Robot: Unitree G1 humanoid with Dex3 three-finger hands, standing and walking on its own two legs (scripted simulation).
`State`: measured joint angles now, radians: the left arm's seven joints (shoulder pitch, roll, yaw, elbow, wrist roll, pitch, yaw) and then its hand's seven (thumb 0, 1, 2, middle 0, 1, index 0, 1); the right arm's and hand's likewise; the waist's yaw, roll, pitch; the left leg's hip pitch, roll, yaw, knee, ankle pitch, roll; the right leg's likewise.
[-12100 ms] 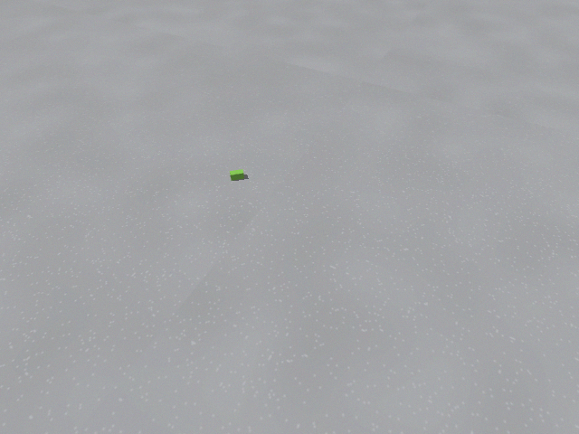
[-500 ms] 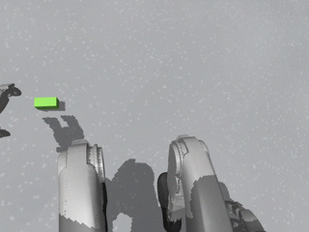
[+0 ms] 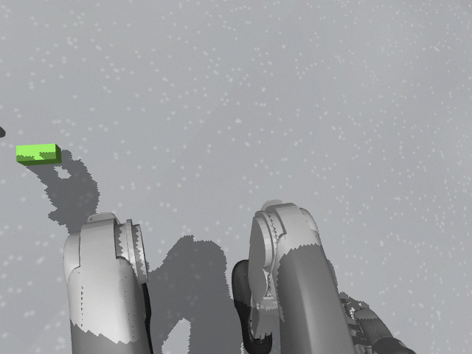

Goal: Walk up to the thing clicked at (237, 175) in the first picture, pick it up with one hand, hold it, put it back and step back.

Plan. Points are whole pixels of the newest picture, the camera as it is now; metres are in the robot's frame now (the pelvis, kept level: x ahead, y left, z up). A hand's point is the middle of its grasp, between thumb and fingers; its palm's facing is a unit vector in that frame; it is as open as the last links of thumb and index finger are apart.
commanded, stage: rise first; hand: left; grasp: from above
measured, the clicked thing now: (39, 154) +0.45 +0.35 -0.30
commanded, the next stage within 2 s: none
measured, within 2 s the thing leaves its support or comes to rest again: neither
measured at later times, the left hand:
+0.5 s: hand out of the picture +0.40 +0.39 -0.18, palm faces -0.44 -0.13 -0.89, open 11.8 cm
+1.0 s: hand out of the picture +0.41 +0.38 -0.18, palm faces -0.41 -0.10 -0.90, open 12.0 cm
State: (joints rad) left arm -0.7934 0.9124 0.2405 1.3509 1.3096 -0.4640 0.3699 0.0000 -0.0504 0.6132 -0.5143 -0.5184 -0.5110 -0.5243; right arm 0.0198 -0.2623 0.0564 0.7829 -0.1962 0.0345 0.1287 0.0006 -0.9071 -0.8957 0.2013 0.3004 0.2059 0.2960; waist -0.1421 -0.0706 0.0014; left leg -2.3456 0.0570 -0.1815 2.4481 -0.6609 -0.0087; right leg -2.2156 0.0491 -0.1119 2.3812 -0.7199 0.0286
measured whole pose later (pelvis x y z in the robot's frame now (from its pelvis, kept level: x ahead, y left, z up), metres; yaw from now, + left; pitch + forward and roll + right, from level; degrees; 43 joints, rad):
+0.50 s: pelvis +0.00 +0.00 -0.01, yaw -1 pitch +30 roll -10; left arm -0.82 0.94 0.25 1.40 1.31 -0.44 0.39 0.00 -0.14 0.69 -0.43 -0.63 -0.43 -0.63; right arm 0.04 -0.26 0.09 0.78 -0.22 0.02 0.14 0.00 -0.91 -0.89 0.20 0.30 0.21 0.30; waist -0.18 -0.08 0.02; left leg -2.36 0.06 -0.20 2.48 -0.67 -0.01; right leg -2.22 0.06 -0.13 2.40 -0.72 0.03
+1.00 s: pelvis +0.00 +0.00 -0.01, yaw -1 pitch +30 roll -10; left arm -0.82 0.93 0.24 1.40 1.32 -0.39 0.43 0.00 -0.17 0.71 -0.40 -0.69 -0.41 -0.69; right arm 0.05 -0.26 0.10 0.77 -0.21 -0.02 0.14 0.00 -0.91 -0.90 0.20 0.30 0.21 0.30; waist -0.20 -0.07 0.02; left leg -2.37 0.05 -0.21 2.48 -0.67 -0.01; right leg -2.23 0.06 -0.13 2.40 -0.72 0.03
